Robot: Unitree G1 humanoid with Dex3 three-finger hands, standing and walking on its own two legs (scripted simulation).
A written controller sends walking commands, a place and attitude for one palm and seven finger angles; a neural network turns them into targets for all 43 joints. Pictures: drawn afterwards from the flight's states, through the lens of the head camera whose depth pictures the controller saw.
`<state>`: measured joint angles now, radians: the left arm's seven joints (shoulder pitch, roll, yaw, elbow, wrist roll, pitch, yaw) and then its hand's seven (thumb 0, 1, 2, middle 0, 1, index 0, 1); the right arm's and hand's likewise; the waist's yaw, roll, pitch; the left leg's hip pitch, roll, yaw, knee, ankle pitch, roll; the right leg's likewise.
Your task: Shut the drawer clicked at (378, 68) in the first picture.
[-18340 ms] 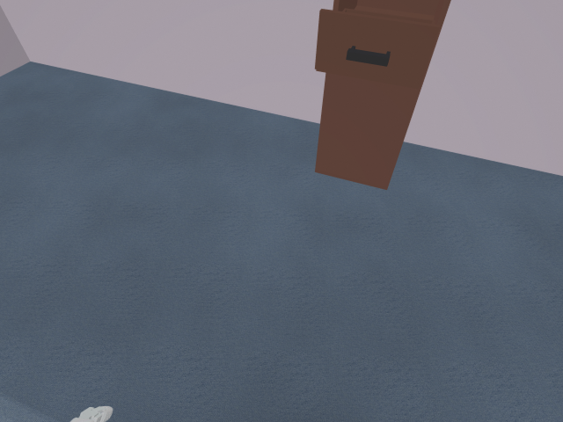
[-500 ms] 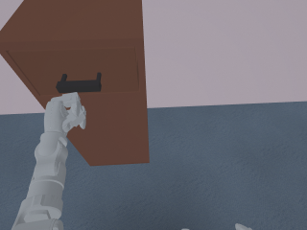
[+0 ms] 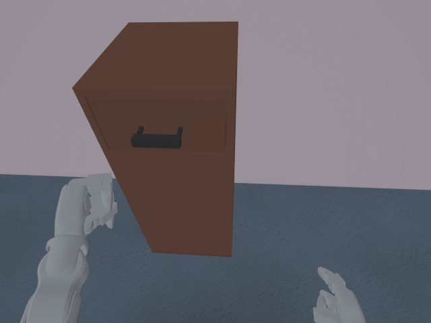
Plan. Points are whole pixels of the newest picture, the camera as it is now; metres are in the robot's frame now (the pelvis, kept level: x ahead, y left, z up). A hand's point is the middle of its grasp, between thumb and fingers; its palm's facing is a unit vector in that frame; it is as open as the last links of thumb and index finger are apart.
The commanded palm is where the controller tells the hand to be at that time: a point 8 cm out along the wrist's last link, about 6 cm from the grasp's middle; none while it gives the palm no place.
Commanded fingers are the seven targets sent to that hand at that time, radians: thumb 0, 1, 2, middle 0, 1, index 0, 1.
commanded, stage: draw the hand back to the body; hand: left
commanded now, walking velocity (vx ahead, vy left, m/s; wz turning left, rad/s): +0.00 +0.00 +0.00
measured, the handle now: (158, 135) +0.54 +0.21 +0.03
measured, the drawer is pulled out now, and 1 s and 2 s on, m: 0.00 0.00 0.00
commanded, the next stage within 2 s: step back with the hand held close in 0.64 s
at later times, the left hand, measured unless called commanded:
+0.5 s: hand (46, 243) +0.18 +0.24 +0.17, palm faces +0.41 -0.81 -0.41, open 3.2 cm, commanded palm +0.13 +0.28 +0.18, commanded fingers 0.00 0.90 0.90 -1.40 -1.60 -1.40 -1.60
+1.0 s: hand (45, 248) +0.17 +0.24 +0.16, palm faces +0.36 -0.81 -0.46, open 3.2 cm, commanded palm +0.11 +0.28 +0.18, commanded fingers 0.00 0.90 0.90 -1.40 -1.60 -1.40 -1.60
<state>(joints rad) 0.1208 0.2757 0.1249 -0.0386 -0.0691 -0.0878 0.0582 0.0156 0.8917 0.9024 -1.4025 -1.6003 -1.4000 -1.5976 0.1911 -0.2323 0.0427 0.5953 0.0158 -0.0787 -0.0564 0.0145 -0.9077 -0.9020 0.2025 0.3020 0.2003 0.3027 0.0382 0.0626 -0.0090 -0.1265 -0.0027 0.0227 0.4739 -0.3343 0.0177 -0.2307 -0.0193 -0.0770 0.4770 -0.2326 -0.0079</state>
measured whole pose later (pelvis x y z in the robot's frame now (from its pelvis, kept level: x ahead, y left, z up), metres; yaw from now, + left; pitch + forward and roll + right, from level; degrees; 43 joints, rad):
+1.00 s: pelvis -0.02 +0.00 +0.00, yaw -1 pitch -1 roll -1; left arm 0.57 0.34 0.34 -0.47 -0.03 -0.20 0.12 0.01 0.89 0.90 -1.41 -1.60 -1.40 -1.60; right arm 0.21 -0.24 -0.01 0.59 -0.01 -0.07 -0.05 0.02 -0.91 -0.90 0.20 0.30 0.20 0.30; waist 0.01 0.06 0.01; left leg -0.15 0.00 0.04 0.46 -0.29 0.02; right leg -0.25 -0.02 -0.06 0.42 -0.16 0.00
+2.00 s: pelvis -0.15 +0.01 -0.02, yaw +2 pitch +2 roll -1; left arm 0.60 0.41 0.40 -0.65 -0.02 -0.28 0.14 0.01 0.88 0.90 -1.41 -1.60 -1.41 -1.60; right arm 0.16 -0.20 -0.04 0.57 -0.01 -0.05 -0.05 0.02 -0.91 -0.90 0.20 0.30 0.20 0.30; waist -0.02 -0.04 0.02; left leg -0.45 -0.02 0.00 0.68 -0.34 0.02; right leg -0.47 0.01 0.03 0.57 -0.13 0.02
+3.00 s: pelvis -0.29 +0.01 -0.01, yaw -2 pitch -3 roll -1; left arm 0.53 0.35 0.35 -0.49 -0.02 -0.19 0.16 0.01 0.88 0.90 -1.41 -1.60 -1.41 -1.60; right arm 0.24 -0.15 0.03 0.65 -0.02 -0.13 -0.08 0.02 -0.91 -0.90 0.20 0.30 0.20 0.30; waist -0.01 -0.02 -0.03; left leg -0.31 -0.02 0.02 0.53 -0.17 0.04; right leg -0.28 0.02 -0.01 0.77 -0.48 -0.01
